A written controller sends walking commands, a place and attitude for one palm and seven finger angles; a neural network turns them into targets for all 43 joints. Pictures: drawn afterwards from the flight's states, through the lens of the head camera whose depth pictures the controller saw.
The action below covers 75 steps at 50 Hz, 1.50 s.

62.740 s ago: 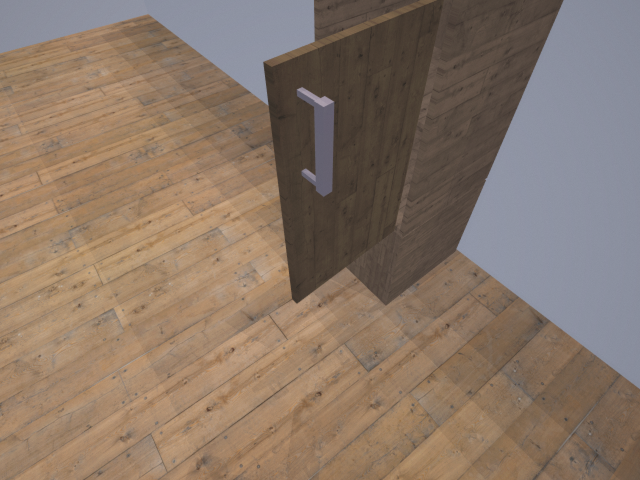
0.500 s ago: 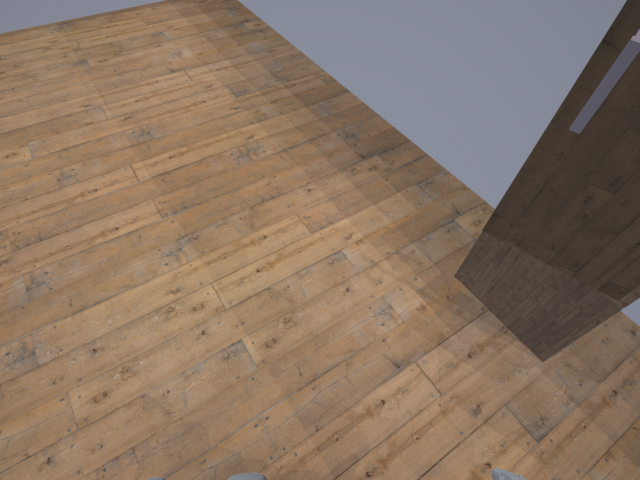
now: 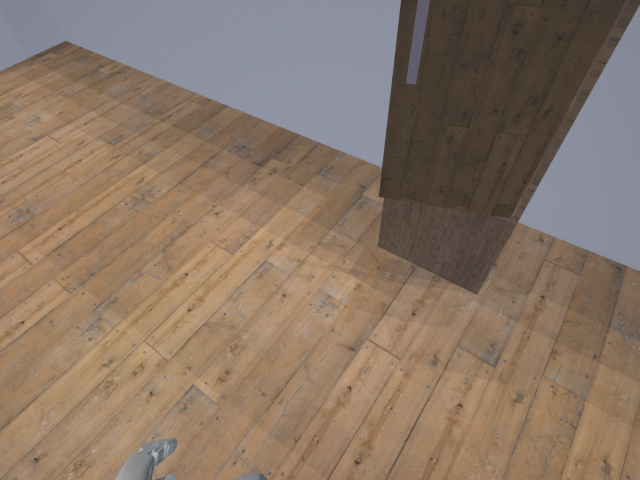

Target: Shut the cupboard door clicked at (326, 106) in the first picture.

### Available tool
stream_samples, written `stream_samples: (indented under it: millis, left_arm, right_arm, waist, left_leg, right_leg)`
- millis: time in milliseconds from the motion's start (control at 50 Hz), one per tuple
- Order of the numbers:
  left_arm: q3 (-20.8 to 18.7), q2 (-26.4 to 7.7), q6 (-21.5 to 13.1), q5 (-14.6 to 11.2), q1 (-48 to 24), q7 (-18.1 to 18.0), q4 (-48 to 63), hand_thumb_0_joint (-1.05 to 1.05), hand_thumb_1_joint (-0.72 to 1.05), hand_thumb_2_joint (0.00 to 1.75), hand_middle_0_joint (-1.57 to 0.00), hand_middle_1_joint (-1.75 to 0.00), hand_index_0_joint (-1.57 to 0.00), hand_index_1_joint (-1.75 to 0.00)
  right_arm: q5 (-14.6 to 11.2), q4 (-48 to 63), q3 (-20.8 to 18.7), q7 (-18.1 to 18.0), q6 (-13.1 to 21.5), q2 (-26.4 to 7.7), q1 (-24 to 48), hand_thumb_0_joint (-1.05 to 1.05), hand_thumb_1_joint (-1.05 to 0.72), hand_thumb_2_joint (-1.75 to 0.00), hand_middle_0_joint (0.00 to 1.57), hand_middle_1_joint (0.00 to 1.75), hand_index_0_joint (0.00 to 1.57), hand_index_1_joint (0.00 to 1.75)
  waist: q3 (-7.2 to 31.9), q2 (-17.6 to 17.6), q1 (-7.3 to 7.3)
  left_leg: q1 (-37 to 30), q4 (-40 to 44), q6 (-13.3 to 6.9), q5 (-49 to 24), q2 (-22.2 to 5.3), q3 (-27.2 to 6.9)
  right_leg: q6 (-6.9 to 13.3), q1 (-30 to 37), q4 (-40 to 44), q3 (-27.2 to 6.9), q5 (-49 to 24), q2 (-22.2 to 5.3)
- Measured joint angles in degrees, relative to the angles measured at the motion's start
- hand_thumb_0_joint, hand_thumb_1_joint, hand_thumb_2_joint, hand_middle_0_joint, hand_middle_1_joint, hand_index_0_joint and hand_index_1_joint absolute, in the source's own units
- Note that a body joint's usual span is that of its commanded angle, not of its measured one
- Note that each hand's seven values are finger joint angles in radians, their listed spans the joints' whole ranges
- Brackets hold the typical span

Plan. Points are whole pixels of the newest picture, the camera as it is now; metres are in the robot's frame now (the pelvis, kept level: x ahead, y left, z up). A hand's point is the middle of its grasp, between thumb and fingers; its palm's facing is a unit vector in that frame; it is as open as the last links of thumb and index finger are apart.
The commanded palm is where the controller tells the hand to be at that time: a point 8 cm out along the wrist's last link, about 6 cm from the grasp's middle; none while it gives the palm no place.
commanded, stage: turn to face it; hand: left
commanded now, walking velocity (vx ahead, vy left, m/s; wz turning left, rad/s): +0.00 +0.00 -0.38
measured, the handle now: (419, 33) +0.82 -0.16 +0.14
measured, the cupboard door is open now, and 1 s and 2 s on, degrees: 19 19 19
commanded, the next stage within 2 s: take the last steps up to it in 0.34 s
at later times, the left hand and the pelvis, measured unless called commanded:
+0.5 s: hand out of the picture +0.12 +0.21 -0.16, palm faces -0.13 -0.98 -0.17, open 7.4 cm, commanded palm none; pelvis +0.02 +0.03 +0.02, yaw -11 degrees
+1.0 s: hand (273, 440) +0.20 +0.09 -0.15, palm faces -0.29 -0.94 -0.18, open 7.3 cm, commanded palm none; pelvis +0.09 -0.07 +0.02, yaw -16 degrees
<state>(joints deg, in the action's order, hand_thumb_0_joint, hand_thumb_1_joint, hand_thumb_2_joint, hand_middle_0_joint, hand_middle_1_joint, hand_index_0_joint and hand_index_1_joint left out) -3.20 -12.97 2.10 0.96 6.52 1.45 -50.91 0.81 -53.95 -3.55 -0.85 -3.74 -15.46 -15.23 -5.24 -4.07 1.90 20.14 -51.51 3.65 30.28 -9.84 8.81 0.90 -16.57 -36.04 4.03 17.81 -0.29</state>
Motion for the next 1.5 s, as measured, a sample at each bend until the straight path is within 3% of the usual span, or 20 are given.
stream_samples:
  millis: [40, 100, 200, 300, 340, 420, 480, 560, 660, 780, 820, 880, 960, 1060, 1160, 1220, 1260, 1300, 1380, 1500]
  left_arm:
    - [0.4, 1.0, -0.1, -0.1, 0.7, -0.6, -0.2, 0.00, 0.91, 0.90, -0.20, -0.30, -0.20, -0.30]
    - [0.8, 1.8, 0.2, -0.1, 1.7, -1.1, -1.0, 0.00, 0.91, 0.90, -0.20, -0.30, -0.20, -0.30]
    - [1.0, 2.3, 0.1, 0.1, 3.0, -1.0, -2.1, 0.00, 0.91, 0.90, -0.21, -0.30, -0.20, -0.30]
    - [0.6, 2.2, 0.2, 0.2, 4.2, -1.0, -3.2, 0.00, 0.90, 0.89, -0.21, -0.30, -0.20, -0.30]
    - [0.4, 1.9, 0.6, -0.1, 4.9, -1.1, -3.6, 0.00, 0.90, 0.89, -0.21, -0.30, -0.20, -0.30]
    - [-0.4, 0.4, 2.0, -0.3, 5.0, -1.0, -4.8, 0.00, 0.91, 0.90, -0.21, -0.30, -0.20, -0.30]
    - [-0.9, -0.2, 2.3, -0.1, 4.8, -0.6, -5.3, 0.00, 0.91, 0.90, -0.20, -0.30, -0.20, -0.30]
    - [-1.1, -0.7, 2.2, 0.1, 5.0, 0.0, -5.7, 0.00, 0.91, 0.90, -0.20, -0.30, -0.20, -0.29]
    - [-1.1, -0.8, 2.4, 0.5, 4.5, 1.3, -6.3, 0.00, 0.91, 0.90, -0.20, -0.30, -0.20, -0.29]
    - [-0.8, -0.3, 1.3, 0.6, 2.1, 2.3, -5.8, 0.00, 0.91, 0.90, -0.20, -0.30, -0.20, -0.29]
    - [-0.7, -0.5, -0.1, 0.6, 1.8, 2.2, -5.1, 0.00, 0.91, 0.90, -0.20, -0.30, -0.20, -0.29]
    - [-0.3, 1.4, -2.2, 0.3, 1.8, 0.9, -5.4, 0.00, 0.91, 0.90, -0.20, -0.30, -0.20, -0.29]
    - [0.6, 2.9, -2.9, 0.2, 4.9, -0.4, -6.9, 0.00, 0.91, 0.90, -0.20, -0.30, -0.20, -0.30]
    - [1.0, 3.1, -3.3, 0.2, 8.4, -1.0, -10.6, 0.00, 0.92, 0.90, -0.20, -0.30, -0.20, -0.30]
    - [1.0, 3.1, -3.1, 0.0, 11.5, -0.8, -13.4, 0.00, 0.92, 0.90, -0.20, -0.30, -0.20, -0.30]
    - [0.8, 2.8, -1.9, -0.2, 12.1, -0.5, -14.0, 0.00, 0.92, 0.90, -0.20, -0.30, -0.20, -0.30]
    - [0.7, 2.6, -1.2, 0.1, 11.5, -0.2, -13.9, 0.00, 0.91, 0.90, -0.20, -0.30, -0.20, -0.30]
    - [0.4, 2.4, -1.0, 0.5, 10.2, 0.1, -13.1, 0.00, 0.91, 0.90, -0.20, -0.30, -0.20, -0.29]
    - [-0.1, 2.2, -1.4, 0.6, 7.5, 0.2, -10.5, 0.00, 0.91, 0.90, -0.20, -0.30, -0.20, -0.29]
    - [0.0, 1.8, -1.6, 0.4, 3.4, 0.2, -8.8, 0.00, 0.91, 0.90, -0.20, -0.30, -0.20, -0.29]
  right_arm:
    - [0.0, -0.5, -0.2, -0.3, -0.8, -0.5, 1.1, 0.01, -0.91, -0.90, 0.20, 0.30, 0.20, 0.30]
    - [0.2, -0.2, -0.1, 0.0, -0.5, -0.2, 1.9, 0.01, -0.91, -0.90, 0.20, 0.30, 0.19, 0.30]
    - [0.1, 0.4, 0.5, 0.2, 0.2, 1.2, 2.4, 0.01, -0.91, -0.90, 0.20, 0.30, 0.19, 0.30]
    - [-0.2, 0.5, 1.1, -0.2, 0.9, 2.6, 3.2, 0.01, -0.91, -0.90, 0.20, 0.30, 0.19, 0.30]
    - [-0.2, 0.8, 1.5, -0.4, 1.8, 2.8, 3.0, 0.01, -0.91, -0.90, 0.20, 0.30, 0.19, 0.30]
    - [0.6, 0.8, 2.6, -0.8, 2.8, 4.7, 2.9, 0.01, -0.91, -0.90, 0.20, 0.30, 0.20, 0.30]
    - [0.9, 0.4, 3.2, -1.2, 3.0, 5.5, 2.2, 0.01, -0.91, -0.90, 0.20, 0.30, 0.20, 0.30]
    - [1.1, -0.7, 3.1, -1.1, 3.5, 6.1, 0.8, 0.01, -0.90, -0.90, 0.20, 0.30, 0.20, 0.30]
    - [1.4, -2.5, 2.1, -0.7, 4.2, 5.8, -1.9, 0.01, -0.90, -0.90, 0.20, 0.30, 0.20, 0.30]
    - [1.5, -5.7, 0.6, -0.3, 3.9, 3.3, -5.6, 0.01, -0.90, -0.90, 0.20, 0.30, 0.20, 0.30]
    - [1.2, -6.7, 0.3, -0.1, 3.6, 2.5, -7.3, 0.01, -0.90, -0.90, 0.20, 0.30, 0.20, 0.30]
    - [0.6, -8.9, 0.0, -0.1, 1.8, 1.0, -6.6, 0.01, -0.91, -0.90, 0.20, 0.30, 0.20, 0.30]
    - [0.9, -7.9, -0.2, 0.4, 2.0, 0.9, -3.8, 0.01, -0.91, -0.90, 0.20, 0.30, 0.19, 0.30]
    - [1.0, -4.4, 0.2, 1.0, 3.2, 2.7, 0.1, 0.01, -0.91, -0.90, 0.20, 0.30, 0.19, 0.30]
    - [0.9, -2.5, 1.2, 1.1, 5.0, 4.8, 3.2, 0.01, -0.91, -0.90, 0.20, 0.30, 0.19, 0.30]
    - [1.5, -2.0, 1.8, 0.5, 6.7, 6.1, 4.0, 0.01, -0.91, -0.90, 0.20, 0.30, 0.19, 0.30]
    - [1.4, -1.9, 2.1, 0.0, 6.6, 6.6, 3.3, 0.00, -0.91, -0.90, 0.20, 0.30, 0.20, 0.30]
    - [1.3, -2.5, 2.1, -0.4, 6.7, 7.1, 1.9, 0.00, -0.91, -0.90, 0.20, 0.30, 0.20, 0.30]
    - [1.0, -4.8, 1.9, -0.7, 6.5, 7.1, -1.3, 0.00, -0.92, -0.90, 0.20, 0.30, 0.20, 0.30]
    - [0.9, -7.0, 1.4, 0.0, 5.4, 7.2, -5.3, 0.01, -0.91, -0.90, 0.20, 0.30, 0.20, 0.30]
  waist:
    - [0.1, -0.3, 0.01]
    - [0.7, 0.4, 0.19]
    - [1.9, 2.2, -0.34]
    - [2.6, 4.1, -1.62]
    - [3.2, 4.3, -1.76]
    - [2.7, 6.5, -2.00]
    - [2.2, 6.1, -2.02]
    - [2.5, 5.2, -1.93]
    - [3.3, 3.9, -0.56]
    - [3.3, 2.3, 1.50]
    - [3.9, 2.7, 1.46]
    - [3.4, 0.8, 0.98]
    - [3.8, 1.9, 0.71]
    - [3.7, 3.0, 0.53]
    - [2.6, 4.3, -0.74]
    - [2.0, 6.3, -1.22]
    - [2.0, 6.6, -1.29]
    - [2.0, 6.5, -1.42]
    - [2.1, 5.6, -1.70]
    - [1.4, 4.5, 0.00]
  left_leg:
    - [4.0, -8.9, 0.3, -0.6, 2.4, -3.7]
    - [7.3, -12.4, 0.9, -5.5, 3.8, -5.4]
    - [6.7, -5.4, 1.2, -7.0, 4.9, -6.6]
    - [1.1, 8.6, 0.4, -8.2, 6.4, -6.6]
    - [-2.9, 17.5, -0.6, -13.2, 6.6, -6.6]
    - [-4.0, 17.8, -4.8, -12.5, 6.9, -4.3]
    - [-5.8, 20.9, -5.2, -13.7, 6.3, -3.4]
    - [-7.9, 24.2, -4.9, -14.9, 5.3, -1.9]
    - [-10.2, 26.6, -3.8, -15.0, 3.7, 0.2]
    - [-11.5, 24.1, -1.0, -12.1, 1.0, 1.8]
    - [-10.4, 19.5, -0.5, -9.0, 0.3, 1.7]
    - [-3.5, 1.9, -1.8, -0.5, 1.1, -3.9]
    - [5.1, -8.9, -1.8, -5.2, 3.1, -4.2]
    - [8.9, -0.6, -1.6, -11.0, 3.2, -3.1]
    - [4.0, 14.5, -2.8, -15.4, 4.7, -2.0]
    - [2.2, 13.4, -6.6, -15.8, 5.6, -0.2]
    - [0.1, 14.7, -6.7, -14.0, 5.8, 0.5]
    - [-2.8, 18.4, -5.8, -14.7, 6.2, 0.6]
    - [-8.6, 26.0, -5.2, -16.3, 6.2, 0.5]
    - [-14.3, 29.2, -2.4, -14.3, 4.9, 0.2]
  right_leg:
    - [0.4, 0.5, 1.4, -1.1, 0.2, 0.5]
    - [0.4, 1.8, 5.6, -2.4, -2.2, 1.1]
    - [0.7, 2.9, 8.9, -4.1, -4.0, 1.9]
    - [-0.2, 2.4, 8.1, -6.0, -3.4, 2.5]
    - [-1.0, 1.4, 5.9, -6.7, -2.3, 3.1]
    - [-1.5, -3.0, -7.5, -6.9, 8.0, 2.7]
    - [-2.3, -5.7, -17.0, -5.5, 8.9, 2.0]
    - [-2.8, -6.1, -19.2, -3.9, 7.7, 0.7]
    - [-2.7, -5.1, -13.8, -2.2, 5.8, -0.9]
    - [-1.7, -0.7, 0.7, -0.1, 2.3, -1.0]
    - [-0.2, 2.5, 7.4, 0.1, 0.1, -0.8]
    - [0.9, 3.4, 5.7, 1.3, -0.6, 1.0]
    - [1.6, 8.0, 11.3, 1.2, -1.6, 1.7]
    - [2.0, 12.7, 16.0, 1.7, -1.2, 3.3]
    - [1.4, 15.5, 12.7, 1.5, 4.2, 4.1]
    - [1.9, 8.2, -7.7, -0.8, 10.0, 2.7]
    - [1.8, 1.4, -21.7, -2.0, 8.1, 2.0]
    - [1.1, -3.9, -27.5, -2.2, 4.2, 0.3]
    - [-0.6, -10.1, -22.8, -2.6, -0.6, -3.1]
    - [-1.6, -10.8, -6.3, -1.5, -5.6, -5.0]
